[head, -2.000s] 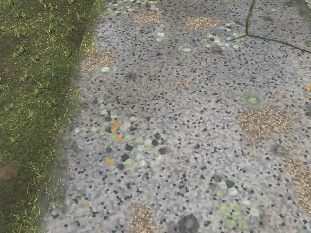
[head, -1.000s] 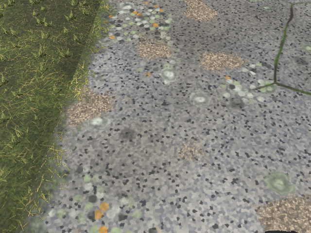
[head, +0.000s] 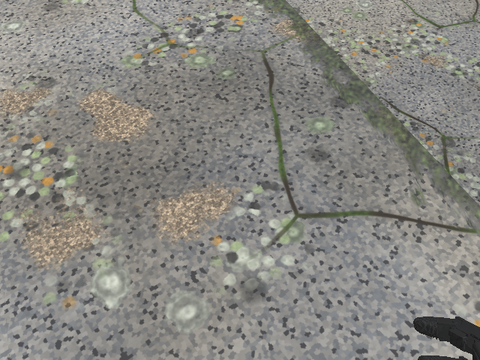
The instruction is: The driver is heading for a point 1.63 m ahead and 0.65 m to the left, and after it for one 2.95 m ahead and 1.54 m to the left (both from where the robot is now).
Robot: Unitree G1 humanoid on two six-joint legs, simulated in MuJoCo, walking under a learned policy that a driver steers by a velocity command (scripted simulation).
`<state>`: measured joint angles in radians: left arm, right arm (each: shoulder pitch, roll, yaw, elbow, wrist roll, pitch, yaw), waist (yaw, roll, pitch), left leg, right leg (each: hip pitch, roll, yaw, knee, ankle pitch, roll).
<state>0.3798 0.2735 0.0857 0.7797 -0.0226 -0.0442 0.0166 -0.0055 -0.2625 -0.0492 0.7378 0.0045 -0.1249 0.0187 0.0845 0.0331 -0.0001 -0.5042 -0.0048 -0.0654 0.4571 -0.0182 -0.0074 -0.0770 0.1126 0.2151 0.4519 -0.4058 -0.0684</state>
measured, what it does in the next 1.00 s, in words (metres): walks ahead, turning left: left foot, then right foot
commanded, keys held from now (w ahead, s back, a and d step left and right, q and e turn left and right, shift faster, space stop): w+e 0.06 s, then w+q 0.94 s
